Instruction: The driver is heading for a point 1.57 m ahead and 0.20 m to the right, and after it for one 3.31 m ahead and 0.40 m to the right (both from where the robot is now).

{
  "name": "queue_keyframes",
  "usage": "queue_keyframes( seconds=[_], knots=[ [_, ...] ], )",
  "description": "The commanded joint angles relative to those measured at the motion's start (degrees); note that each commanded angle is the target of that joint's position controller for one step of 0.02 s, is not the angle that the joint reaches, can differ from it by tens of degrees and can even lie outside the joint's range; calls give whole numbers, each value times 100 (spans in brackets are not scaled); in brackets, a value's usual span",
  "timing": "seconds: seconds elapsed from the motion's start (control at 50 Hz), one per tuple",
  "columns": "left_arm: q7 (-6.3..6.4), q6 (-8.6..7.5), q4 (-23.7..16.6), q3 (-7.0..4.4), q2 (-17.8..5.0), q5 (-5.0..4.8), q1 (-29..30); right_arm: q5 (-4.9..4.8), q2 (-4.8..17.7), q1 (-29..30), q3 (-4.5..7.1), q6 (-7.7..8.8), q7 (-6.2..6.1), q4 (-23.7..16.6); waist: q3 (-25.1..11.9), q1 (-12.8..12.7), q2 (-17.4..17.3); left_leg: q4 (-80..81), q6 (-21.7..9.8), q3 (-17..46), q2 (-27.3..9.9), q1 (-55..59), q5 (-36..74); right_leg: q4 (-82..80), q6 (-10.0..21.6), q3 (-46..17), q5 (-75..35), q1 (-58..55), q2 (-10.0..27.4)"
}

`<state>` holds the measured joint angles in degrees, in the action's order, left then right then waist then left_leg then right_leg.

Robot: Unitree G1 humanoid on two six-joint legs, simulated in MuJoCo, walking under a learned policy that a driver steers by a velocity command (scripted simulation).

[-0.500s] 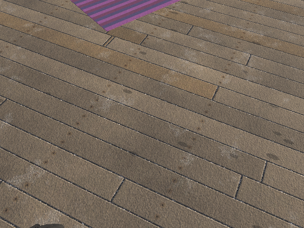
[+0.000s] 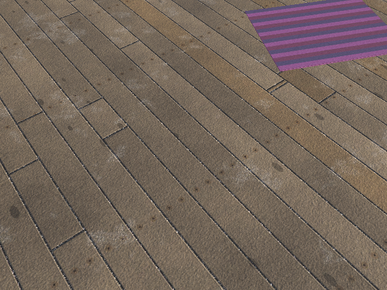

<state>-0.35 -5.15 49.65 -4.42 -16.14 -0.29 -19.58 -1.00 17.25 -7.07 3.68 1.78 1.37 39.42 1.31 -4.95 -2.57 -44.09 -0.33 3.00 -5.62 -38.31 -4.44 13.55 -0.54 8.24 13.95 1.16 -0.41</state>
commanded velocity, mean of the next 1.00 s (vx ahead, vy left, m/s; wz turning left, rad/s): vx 0.50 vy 0.00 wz -0.23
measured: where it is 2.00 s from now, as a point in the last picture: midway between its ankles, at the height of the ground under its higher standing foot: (264, 142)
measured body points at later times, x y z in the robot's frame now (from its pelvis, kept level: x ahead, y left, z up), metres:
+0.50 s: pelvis +0.27 +0.06 +0.00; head +0.29 +0.06 +0.45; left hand +0.43 +0.31 -0.11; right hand +0.29 -0.23 -0.12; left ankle +0.20 +0.14 -0.74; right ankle +0.43 -0.13 -0.68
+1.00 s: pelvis +0.55 -0.04 +0.00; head +0.57 -0.05 +0.45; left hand +0.70 +0.20 -0.11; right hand +0.64 -0.34 -0.10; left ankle +0.76 +0.10 -0.68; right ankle +0.49 -0.09 -0.74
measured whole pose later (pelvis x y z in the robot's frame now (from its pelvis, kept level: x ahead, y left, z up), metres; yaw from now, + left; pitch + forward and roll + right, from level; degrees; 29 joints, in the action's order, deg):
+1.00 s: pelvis +0.55 -0.04 +0.00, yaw -18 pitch +1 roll -1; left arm -0.4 -3.7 45.5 -3.1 -14.5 -0.4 -17.1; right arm 0.2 16.6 -6.5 3.3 4.8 0.1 43.8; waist 1.8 -2.5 -2.1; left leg -44.2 2.5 3.1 -7.8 -39.0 -1.7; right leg 15.7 4.6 -2.1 11.2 5.8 -6.1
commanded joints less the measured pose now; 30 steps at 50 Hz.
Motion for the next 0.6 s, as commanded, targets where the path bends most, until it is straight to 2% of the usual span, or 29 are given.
queue_keyframes(
  seconds=[0.02,0.06,0.08,0.1,0.12,0.14,0.16,0.18,0.2,0.22,0.24,0.26,0.28,0.32,0.38,0.42,0.48,0.52,0.56,0.6],
  knots=[
    [11,-44,-265,-208,-1013,-119,226,-2,120,510,-43,96,90,-509,234,137,579,698,-109,-217,107,374,265,-542,1008,-621,-1676,232,1534],
    [12,22,-124,-235,-1117,-170,100,3,231,664,-19,100,115,-614,274,188,636,980,-257,-287,183,441,-109,-336,942,-643,-2030,-130,1712],
    [19,58,-77,-245,-1176,-187,106,18,315,592,15,104,119,-622,199,296,690,1112,-356,-387,286,681,-323,-91,888,-594,-2621,-268,1742],
    [32,94,-41,-244,-1224,-203,160,46,437,245,87,107,111,-543,-46,560,732,1318,-475,-565,473,1319,-341,417,783,-437,-3542,-287,1663],
    [49,121,-6,-202,-1153,-197,152,58,655,-536,223,98,82,-288,-513,964,664,1532,-628,-727,689,2521,-106,1359,624,-182,-4171,-21,1445],
    [74,107,-66,-100,-948,-85,113,49,1028,-1448,389,65,6,-49,-1106,1348,424,1348,-825,-209,344,4093,90,2714,383,-1,-3361,930,1175],
    [6,9,-306,156,-258,73,-442,101,1726,-1860,504,49,-55,12,-1908,1067,-1089,1662,-1812,2633,-1317,6177,-609,5117,-35,-22,185,3307,300],
    [-32,-122,-124,109,-517,-53,-329,68,1292,-1986,375,69,-42,-26,-2537,1251,-824,2477,-2049,3981,-1766,6238,-1032,6002,20,-1159,2055,3858,60],
    [-61,-157,-282,-23,-913,-280,194,102,1021,-1633,267,121,-20,-11,-1597,1230,-482,2544,-1696,2992,-1560,5545,-981,6275,126,-1279,1748,4360,359],
    [-38,-156,-350,-5,-846,-285,475,95,831,-1258,213,157,-20,-13,-1016,1055,-310,2626,-1468,2163,-1313,4706,-666,5990,182,-1194,1222,4326,618],
    [11,-96,-304,-20,-780,-162,629,98,544,-876,131,188,1,3,-537,863,-49,2839,-1221,1510,-983,3962,-357,5608,196,-1145,794,4106,803],
    [17,-11,-265,-38,-705,-147,385,152,480,-680,116,240,5,-2,-453,619,-468,3055,-1209,1159,-947,3418,-103,5406,156,-1259,435,3678,934],
    [14,81,-180,-25,-618,-148,198,164,397,-554,118,298,18,19,-404,496,-493,3267,-1204,937,-874,3090,8,5340,109,-1300,237,3362,981],
    [37,212,-127,-20,-462,-165,179,196,398,-484,144,411,3,121,-247,387,-260,3562,-1208,455,-822,2820,219,5180,42,-1357,-104,3347,934],
    [46,248,-270,-23,-380,-121,579,238,453,-664,175,464,-80,316,-5,462,-77,3699,-1160,-77,-837,3028,696,4431,-31,-1565,-896,3874,840],
    [-13,210,-333,-7,-322,-94,798,219,495,-664,181,461,-125,377,60,510,-40,3750,-1018,-493,-742,3141,757,3712,-10,-1470,-1552,3846,751],
    [-112,197,-529,64,-209,-74,1364,177,616,-827,211,437,-186,521,287,738,29,3893,-936,-852,-800,3310,726,2905,57,-1125,-2035,3764,682],
    [-179,195,-708,107,-143,-70,1696,130,686,-1031,241,380,-210,651,419,875,54,3801,-893,-1018,-920,3703,866,2521,150,-982,-1992,3892,645],
    [-252,197,-889,110,-183,-76,1945,81,715,-1169,264,287,-224,759,497,939,81,3581,-850,-1138,-1033,4203,1234,2305,263,-845,-1639,4091,596],
    [-329,200,-1040,83,-246,-82,1984,38,813,-1145,296,184,-253,789,418,844,-8,3141,-748,-1286,-1102,4535,2341,2156,427,-591,-1094,3926,426]
  ],
)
